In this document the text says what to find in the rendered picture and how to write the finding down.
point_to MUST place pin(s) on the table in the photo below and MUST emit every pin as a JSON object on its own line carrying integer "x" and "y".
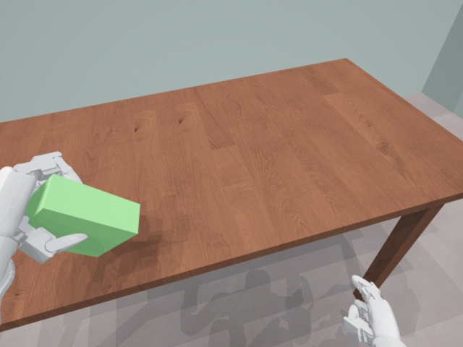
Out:
{"x": 232, "y": 171}

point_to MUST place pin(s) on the left robot forearm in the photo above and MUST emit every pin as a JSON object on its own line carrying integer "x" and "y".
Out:
{"x": 8, "y": 248}

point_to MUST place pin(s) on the right robot hand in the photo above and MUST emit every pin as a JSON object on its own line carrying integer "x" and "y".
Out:
{"x": 378, "y": 315}

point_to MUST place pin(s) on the sponge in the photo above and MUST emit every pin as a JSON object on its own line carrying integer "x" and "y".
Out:
{"x": 64, "y": 207}

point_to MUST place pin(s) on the left robot hand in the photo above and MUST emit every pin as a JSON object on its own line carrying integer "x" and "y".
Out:
{"x": 17, "y": 186}

